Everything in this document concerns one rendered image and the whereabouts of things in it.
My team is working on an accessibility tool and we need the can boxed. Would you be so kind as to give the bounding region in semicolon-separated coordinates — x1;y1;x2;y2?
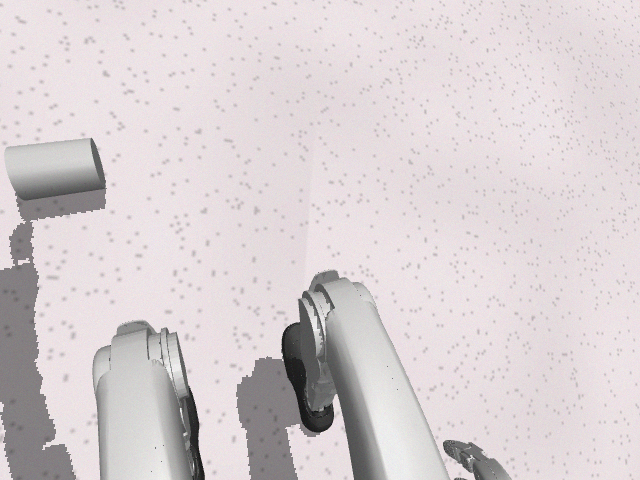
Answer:
4;138;106;201

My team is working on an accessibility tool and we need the left robot foot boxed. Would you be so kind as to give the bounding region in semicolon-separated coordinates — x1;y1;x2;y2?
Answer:
185;385;205;480

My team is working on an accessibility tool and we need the right robot foot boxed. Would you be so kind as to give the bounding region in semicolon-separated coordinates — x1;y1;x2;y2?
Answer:
282;322;334;433

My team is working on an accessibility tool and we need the right robot hand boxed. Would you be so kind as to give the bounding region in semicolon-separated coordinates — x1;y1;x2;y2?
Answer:
443;440;512;480

